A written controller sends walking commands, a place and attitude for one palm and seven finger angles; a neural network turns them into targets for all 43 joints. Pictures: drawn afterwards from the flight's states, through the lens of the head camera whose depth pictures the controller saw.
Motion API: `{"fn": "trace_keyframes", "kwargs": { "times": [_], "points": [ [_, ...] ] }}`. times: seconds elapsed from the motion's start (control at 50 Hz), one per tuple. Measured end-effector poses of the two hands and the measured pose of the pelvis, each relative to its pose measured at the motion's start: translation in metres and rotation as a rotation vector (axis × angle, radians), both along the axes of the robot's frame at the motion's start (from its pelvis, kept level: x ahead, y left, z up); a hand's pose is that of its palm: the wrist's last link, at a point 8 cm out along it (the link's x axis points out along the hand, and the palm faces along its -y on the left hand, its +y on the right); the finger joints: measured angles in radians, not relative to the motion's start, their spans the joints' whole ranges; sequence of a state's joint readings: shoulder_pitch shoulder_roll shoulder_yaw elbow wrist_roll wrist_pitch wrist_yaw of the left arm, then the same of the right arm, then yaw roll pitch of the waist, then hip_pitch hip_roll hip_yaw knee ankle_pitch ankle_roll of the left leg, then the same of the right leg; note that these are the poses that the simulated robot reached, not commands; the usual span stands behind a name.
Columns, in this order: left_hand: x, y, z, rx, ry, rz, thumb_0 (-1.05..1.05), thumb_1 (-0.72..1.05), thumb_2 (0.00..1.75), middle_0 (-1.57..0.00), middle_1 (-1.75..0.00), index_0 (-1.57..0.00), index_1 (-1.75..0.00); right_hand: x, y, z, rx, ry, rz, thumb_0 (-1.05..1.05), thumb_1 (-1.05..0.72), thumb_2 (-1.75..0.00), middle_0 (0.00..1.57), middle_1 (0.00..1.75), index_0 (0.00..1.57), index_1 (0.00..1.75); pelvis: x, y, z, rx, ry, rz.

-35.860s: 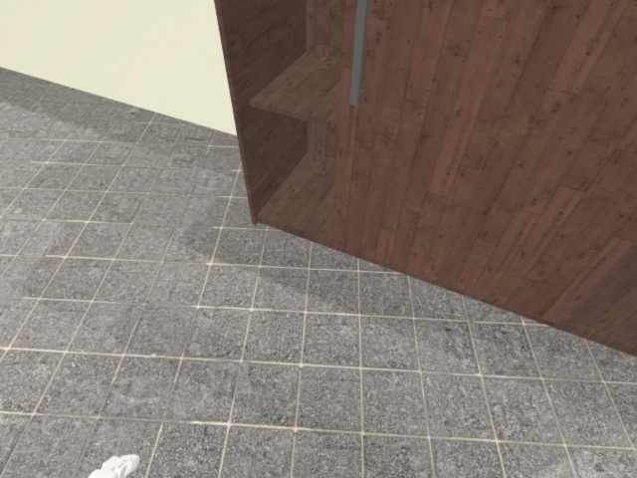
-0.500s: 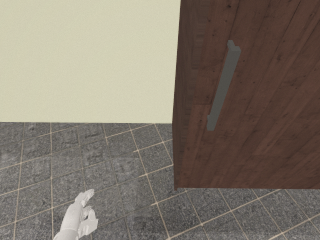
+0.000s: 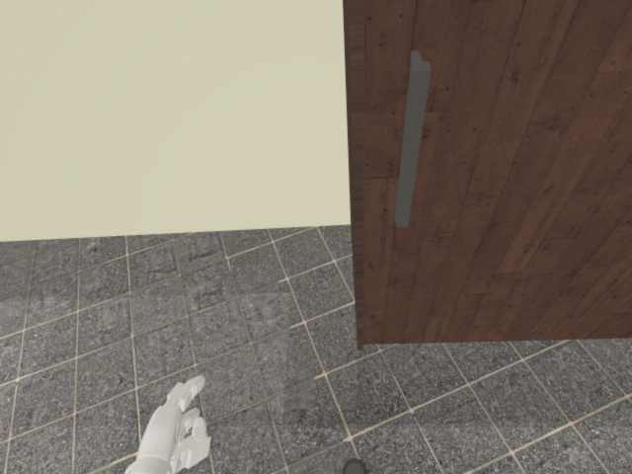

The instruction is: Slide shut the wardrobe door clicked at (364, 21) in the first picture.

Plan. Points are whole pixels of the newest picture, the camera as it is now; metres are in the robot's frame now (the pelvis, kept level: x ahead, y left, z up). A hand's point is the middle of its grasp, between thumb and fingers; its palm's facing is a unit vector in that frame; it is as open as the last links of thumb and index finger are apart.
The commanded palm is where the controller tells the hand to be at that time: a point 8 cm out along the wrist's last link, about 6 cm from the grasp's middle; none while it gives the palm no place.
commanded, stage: step back with the hand held close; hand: right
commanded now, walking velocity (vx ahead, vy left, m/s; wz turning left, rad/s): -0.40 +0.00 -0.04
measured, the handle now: (407, 151) +0.55 -0.15 +0.08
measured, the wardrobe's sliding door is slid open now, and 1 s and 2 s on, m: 0.00 0.00 0.00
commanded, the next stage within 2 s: stop stepping back and stand still in 0.28 s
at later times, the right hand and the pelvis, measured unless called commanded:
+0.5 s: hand out of the picture +0.06 -0.28 +0.16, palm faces +0.30 +0.86 -0.41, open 7.4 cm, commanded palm +0.00 -0.32 +0.17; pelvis -0.15 -0.03 +0.00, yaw +2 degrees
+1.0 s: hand out of the picture -0.06 -0.33 +0.18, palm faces +0.40 +0.81 -0.42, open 7.4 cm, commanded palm -0.12 -0.38 +0.17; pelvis -0.25 -0.07 -0.01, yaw -1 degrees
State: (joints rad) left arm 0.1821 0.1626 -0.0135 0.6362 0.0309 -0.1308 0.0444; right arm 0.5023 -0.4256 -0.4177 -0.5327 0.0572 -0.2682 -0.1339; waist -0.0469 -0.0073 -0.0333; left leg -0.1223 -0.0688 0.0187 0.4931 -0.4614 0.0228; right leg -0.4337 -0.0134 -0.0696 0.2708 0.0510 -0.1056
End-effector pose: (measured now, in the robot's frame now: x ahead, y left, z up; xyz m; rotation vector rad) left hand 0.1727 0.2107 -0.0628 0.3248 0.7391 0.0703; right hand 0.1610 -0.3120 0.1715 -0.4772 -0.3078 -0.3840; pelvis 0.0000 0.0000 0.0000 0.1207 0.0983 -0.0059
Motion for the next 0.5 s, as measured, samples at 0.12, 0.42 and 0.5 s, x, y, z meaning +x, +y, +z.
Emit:
{"fn": "trace_keyframes", "kwargs": {
  "times": [0.12, 0.42, 0.5],
  "points": [
    [-0.026, 0.002, -0.008, -0.018, -0.049, 0.002, 0.01, 0.90, 0.90, -0.21, -0.30, -0.20, -0.30, -0.023, 0.021, -0.003, -0.053, -0.009, 0.130, 0.02, -0.89, -0.90, 0.21, 0.30, 0.21, 0.30, -0.047, 0.004, -0.016, -0.037, -0.037, 0.031],
    [-0.158, 0.004, 0.005, 0.059, -0.006, 0.125, 0.02, 0.91, 0.90, -0.20, -0.30, -0.20, -0.30, -0.093, -0.023, -0.001, 0.003, -0.049, 0.080, 0.01, -0.89, -0.90, 0.21, 0.30, 0.21, 0.30, -0.127, -0.026, -0.005, 0.000, -0.100, 0.039],
    [-0.190, -0.007, 0.014, 0.031, -0.025, 0.127, 0.02, 0.91, 0.90, -0.20, -0.30, -0.20, -0.30, -0.136, -0.012, 0.003, -0.019, 0.015, 0.138, 0.02, -0.90, -0.90, 0.21, 0.30, 0.21, 0.30, -0.151, -0.029, 0.001, 0.003, -0.089, 0.037]
  ]
}}
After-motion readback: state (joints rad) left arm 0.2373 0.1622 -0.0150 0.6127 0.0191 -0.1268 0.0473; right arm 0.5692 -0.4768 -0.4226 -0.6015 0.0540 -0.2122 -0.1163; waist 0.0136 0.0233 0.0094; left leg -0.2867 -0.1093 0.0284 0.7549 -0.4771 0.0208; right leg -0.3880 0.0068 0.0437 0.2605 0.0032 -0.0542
